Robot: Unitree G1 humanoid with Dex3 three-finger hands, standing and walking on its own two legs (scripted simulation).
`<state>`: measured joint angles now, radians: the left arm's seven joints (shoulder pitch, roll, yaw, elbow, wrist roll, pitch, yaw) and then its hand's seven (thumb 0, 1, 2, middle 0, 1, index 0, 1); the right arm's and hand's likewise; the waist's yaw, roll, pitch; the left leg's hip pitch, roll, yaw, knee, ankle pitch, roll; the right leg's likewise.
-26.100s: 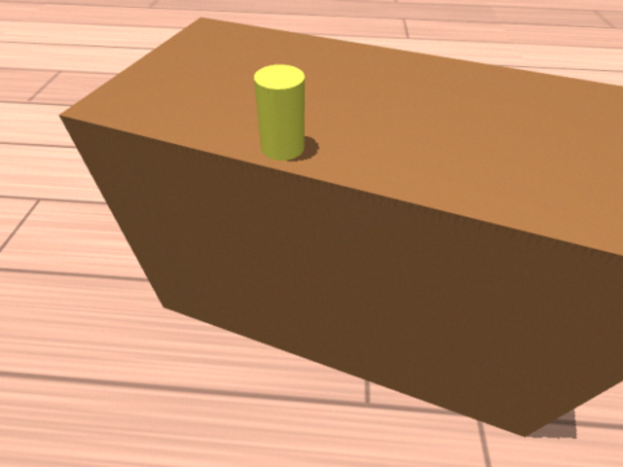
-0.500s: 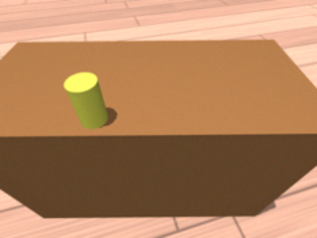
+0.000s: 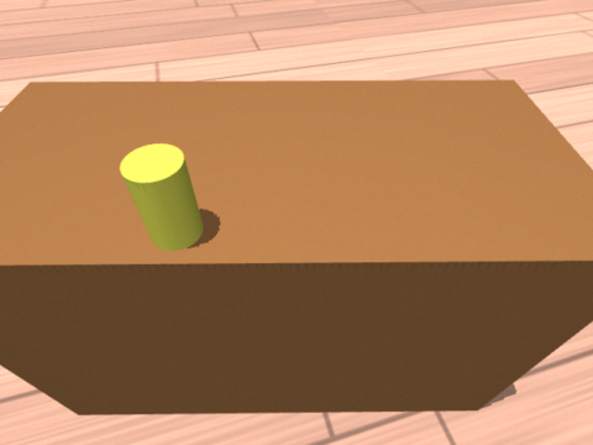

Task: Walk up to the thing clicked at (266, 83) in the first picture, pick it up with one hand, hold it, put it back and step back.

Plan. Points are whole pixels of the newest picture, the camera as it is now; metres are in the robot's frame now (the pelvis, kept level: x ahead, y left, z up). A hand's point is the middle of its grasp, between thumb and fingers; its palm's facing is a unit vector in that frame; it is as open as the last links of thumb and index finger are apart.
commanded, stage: home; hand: left
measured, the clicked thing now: (166, 199) +0.44 +0.21 +0.09
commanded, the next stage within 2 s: stand in 0.24 s
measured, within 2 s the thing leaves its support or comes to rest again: neither
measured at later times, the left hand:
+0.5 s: hand out of the picture +0.06 +0.26 -0.15, palm faces -0.04 -0.93 -0.36, open 16.2 cm
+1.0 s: hand out of the picture +0.07 +0.26 -0.16, palm faces -0.04 -0.94 -0.35, open 7.5 cm
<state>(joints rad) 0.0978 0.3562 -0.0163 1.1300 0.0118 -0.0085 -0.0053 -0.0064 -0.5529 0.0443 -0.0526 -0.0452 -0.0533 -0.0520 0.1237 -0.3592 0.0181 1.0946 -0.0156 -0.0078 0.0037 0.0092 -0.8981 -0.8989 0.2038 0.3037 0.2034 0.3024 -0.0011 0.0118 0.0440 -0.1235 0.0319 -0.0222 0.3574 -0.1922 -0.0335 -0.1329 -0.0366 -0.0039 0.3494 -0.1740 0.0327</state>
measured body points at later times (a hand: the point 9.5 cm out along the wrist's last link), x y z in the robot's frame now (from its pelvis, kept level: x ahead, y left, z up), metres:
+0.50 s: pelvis +0.00 +0.00 +0.00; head +0.00 +0.00 +0.45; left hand +0.07 +0.31 -0.13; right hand +0.06 -0.30 -0.13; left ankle +0.00 +0.14 -0.75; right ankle +0.01 -0.14 -0.75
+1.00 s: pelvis +0.00 +0.00 +0.00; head +0.01 +0.00 +0.45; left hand +0.07 +0.31 -0.13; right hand +0.07 -0.30 -0.13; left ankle +0.00 +0.14 -0.75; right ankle +0.01 -0.14 -0.75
